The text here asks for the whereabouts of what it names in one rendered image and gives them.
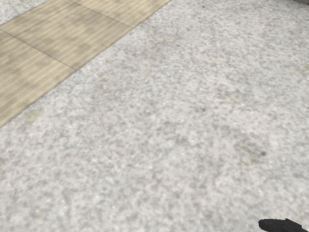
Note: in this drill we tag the robot right hand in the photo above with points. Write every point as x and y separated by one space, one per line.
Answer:
280 225

